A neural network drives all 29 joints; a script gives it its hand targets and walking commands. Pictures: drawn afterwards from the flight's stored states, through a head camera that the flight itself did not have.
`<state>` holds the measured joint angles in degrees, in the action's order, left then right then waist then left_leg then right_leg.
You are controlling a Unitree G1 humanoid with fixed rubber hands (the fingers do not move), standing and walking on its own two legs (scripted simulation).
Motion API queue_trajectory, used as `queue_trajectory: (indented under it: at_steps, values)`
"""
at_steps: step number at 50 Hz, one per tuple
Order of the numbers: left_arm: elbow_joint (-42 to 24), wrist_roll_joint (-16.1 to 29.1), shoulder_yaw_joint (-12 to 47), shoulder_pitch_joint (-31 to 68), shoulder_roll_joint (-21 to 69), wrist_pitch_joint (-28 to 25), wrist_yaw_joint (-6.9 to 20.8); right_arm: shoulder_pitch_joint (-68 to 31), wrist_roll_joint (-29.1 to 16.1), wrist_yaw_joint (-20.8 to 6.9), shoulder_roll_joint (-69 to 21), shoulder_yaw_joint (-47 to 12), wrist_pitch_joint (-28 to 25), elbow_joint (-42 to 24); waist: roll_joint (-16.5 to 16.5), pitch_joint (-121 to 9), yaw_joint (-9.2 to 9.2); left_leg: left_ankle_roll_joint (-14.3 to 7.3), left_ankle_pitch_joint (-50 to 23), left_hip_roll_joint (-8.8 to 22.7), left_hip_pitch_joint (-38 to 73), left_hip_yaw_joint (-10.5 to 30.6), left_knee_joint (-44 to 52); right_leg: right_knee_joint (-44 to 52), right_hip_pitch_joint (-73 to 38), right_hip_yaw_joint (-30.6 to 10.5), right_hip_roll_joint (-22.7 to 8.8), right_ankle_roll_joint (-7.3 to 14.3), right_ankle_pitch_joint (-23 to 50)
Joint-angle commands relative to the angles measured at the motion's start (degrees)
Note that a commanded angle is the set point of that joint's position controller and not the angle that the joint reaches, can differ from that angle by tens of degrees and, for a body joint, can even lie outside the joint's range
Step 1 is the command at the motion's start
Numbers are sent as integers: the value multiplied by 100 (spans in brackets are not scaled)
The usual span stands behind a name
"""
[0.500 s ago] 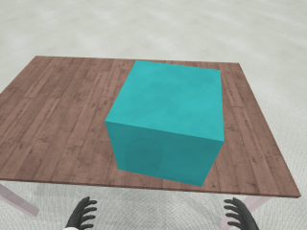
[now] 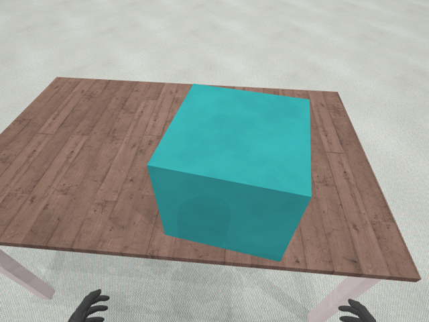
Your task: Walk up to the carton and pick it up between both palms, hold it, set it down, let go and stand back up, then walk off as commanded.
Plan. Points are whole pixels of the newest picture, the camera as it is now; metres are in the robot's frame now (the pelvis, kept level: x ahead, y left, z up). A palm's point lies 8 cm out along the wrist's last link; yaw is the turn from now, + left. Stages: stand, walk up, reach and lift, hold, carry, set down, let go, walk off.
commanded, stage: stand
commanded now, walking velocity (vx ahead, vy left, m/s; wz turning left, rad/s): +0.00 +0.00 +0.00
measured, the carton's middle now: (235, 169) +0.46 -0.03 +0.00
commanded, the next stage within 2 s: none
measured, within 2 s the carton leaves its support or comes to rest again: neither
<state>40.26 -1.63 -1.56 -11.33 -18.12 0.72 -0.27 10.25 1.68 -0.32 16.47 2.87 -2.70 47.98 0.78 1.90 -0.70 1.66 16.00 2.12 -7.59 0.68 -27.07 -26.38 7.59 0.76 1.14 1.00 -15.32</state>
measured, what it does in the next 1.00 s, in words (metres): stands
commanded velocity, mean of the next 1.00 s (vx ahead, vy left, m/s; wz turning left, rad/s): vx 0.00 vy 0.00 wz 0.00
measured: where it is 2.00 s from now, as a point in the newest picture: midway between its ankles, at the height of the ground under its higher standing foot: outside the picture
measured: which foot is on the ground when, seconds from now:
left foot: down 0.00-1.00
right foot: down 0.00-1.00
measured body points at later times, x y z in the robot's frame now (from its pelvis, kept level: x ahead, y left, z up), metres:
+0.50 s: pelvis -0.02 +0.01 +0.01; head -0.02 +0.01 +0.46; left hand +0.05 +0.32 -0.12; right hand +0.08 -0.28 -0.12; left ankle -0.01 +0.14 -0.74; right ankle -0.01 -0.11 -0.74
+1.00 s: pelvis -0.02 +0.02 +0.01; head -0.02 +0.02 +0.46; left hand +0.05 +0.32 -0.12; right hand +0.07 -0.29 -0.12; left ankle -0.01 +0.14 -0.74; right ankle -0.01 -0.11 -0.74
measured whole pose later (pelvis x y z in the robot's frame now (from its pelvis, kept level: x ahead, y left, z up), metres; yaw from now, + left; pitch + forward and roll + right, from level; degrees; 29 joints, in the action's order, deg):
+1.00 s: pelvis -0.02 +0.02 +0.01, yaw -1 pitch -4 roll +0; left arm 62.1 -0.6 0.5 -8.7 -21.2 -1.4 0.1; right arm 6.1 0.8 -0.8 20.2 1.0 -0.5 61.0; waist -0.1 3.4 -0.9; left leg 0.4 11.2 1.0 -6.2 -0.8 -21.1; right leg -20.5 6.7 -0.7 0.1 -0.3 -10.1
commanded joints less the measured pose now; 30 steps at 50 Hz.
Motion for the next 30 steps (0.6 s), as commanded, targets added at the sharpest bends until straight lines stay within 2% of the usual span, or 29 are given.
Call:
queue_trajectory:
  at_steps: [1, 4, 10, 13, 15, 19, 20, 21, 23, 25, 26, 30]
  values:
    - [-73, -11, -261, 262, -984, -272, 13, -301, -14, 12, 1174, 206, -11, -281, -186, -287, 7, -343, -1108, 341, -227, 194, 453, 551, -25, -551, -759, 124, 1623]
    - [253, 5, -227, 329, -1104, -294, 23, -358, -25, -20, 1281, 166, 35, -125, -12, -192, 15, -406, -1063, 382, -167, 326, 589, 647, 50, -541, -762, 162, 1480]
    - [873, -6, -162, 363, -1365, -309, 19, -406, -17, -41, 1532, 67, 104, 299, -171, 52, 46, -391, -668, 382, -163, 403, 843, 885, 96, -648, -773, 153, 1042]
    - [1116, 23, -148, 279, -1456, -305, 16, -398, -34, -30, 1591, 24, 109, 467, -44, -32, 11, -336, -639, 382, -128, 376, 904, 922, 1, -579, -734, 88, 1008]
    - [1261, 58, -121, 240, -1446, -310, 25, -464, -37, -22, 1547, 10, 100, 523, -198, 19, -4, -357, -613, 425, -135, 388, 930, 922, 21, -633, -783, 65, 983]
    - [1449, 68, -91, 279, -1414, -292, 10, -560, -47, -9, 1574, -6, 114, 629, -46, -72, -15, -347, -511, 450, -98, 419, 1004, 925, 6, -595, -749, 29, 941]
    - [1504, 78, -72, 255, -1393, -300, 12, -582, -47, -9, 1602, 9, 107, 679, -191, 27, -31, -335, -507, 445, -118, 389, 1022, 953, 33, -636, -748, 26, 947]
    - [1545, 68, -73, 276, -1409, -309, 6, -521, -36, -1, 1617, -4, 114, 704, -79, 11, -6, -351, -501, 463, -125, 416, 1040, 972, 8, -642, -773, 43, 886]
    - [1613, 80, -82, 279, -1430, -309, -9, -564, -29, -2, 1577, 0, 149, 751, -222, 92, -31, -370, -417, 477, -175, 433, 1100, 978, 20, -671, -763, 44, 813]
    - [1676, 78, -76, 278, -1426, -290, -7, -572, -47, 2, 1539, -7, 114, 759, -181, -49, -44, -386, -480, 497, -177, 463, 1114, 941, -127, -654, -770, 48, 899]
    - [1680, 79, -64, 225, -1449, -313, -6, -565, -54, 3, 1522, -18, 112, 795, -67, 28, -67, -358, -542, 477, -126, 457, 1114, 965, -8, -670, -776, 62, 880]
    - [1721, 107, -38, 296, -1390, -277, -12, -629, -69, 12, 1533, -9, 100, 838, -183, 18, -27, -367, -492, 519, -125, 478, 1134, 926, 0, -668, -793, 73, 986]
